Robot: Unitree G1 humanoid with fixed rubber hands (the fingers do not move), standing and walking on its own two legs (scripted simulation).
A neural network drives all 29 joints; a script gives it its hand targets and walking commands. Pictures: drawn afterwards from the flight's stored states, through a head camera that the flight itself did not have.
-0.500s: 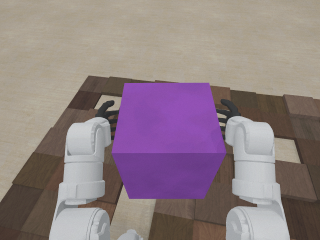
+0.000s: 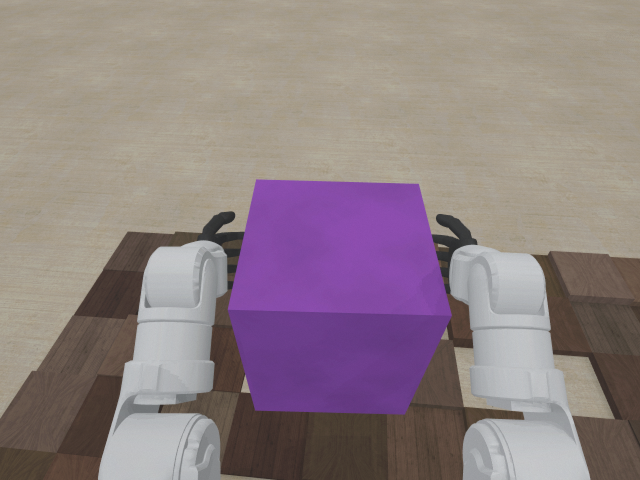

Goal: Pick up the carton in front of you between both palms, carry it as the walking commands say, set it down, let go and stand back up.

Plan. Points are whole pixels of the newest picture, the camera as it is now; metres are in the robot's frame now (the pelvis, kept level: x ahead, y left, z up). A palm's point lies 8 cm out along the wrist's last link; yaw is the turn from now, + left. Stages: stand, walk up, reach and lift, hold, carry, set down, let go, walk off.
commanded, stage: carry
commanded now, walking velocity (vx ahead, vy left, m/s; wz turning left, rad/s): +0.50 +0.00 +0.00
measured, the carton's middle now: (333, 301) +0.37 -0.02 +0.05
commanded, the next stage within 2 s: none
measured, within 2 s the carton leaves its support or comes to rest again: neither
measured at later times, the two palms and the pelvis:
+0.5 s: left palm (186, 139) +0.64 +0.21 +0.15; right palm (365, 129) +0.64 -0.09 +0.15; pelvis +0.26 +0.05 -0.02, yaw +1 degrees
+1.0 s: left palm (205, 80) +0.90 +0.23 +0.14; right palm (341, 68) +0.94 -0.07 +0.14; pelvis +0.55 +0.04 +0.03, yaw +3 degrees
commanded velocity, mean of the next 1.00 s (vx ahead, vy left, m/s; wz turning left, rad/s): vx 0.50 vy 0.00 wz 0.00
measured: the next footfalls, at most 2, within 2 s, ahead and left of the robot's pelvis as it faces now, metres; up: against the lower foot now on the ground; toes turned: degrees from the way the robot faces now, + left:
left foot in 0.34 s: +0.31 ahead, +0.12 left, -0.02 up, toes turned +5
right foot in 0.74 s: +0.60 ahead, -0.05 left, +0.02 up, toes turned -3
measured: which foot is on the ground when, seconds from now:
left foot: up 0.00-0.32, down 0.34-0.76, up 0.78-1.00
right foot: down 0.00-0.36, up 0.38-0.72, down 0.74-1.00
